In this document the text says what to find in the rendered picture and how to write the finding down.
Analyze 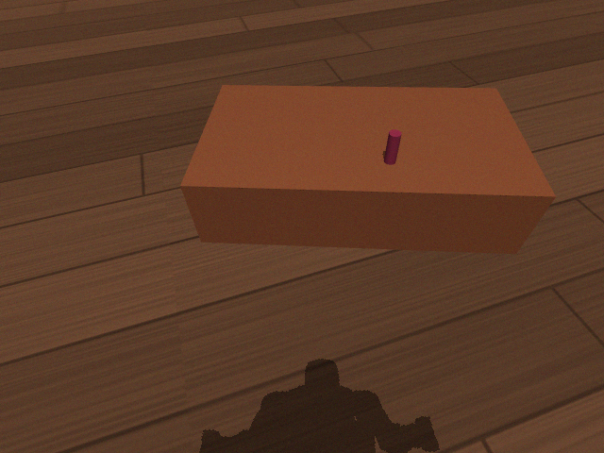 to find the can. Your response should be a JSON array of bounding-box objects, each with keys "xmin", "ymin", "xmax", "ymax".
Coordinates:
[{"xmin": 384, "ymin": 129, "xmax": 402, "ymax": 165}]

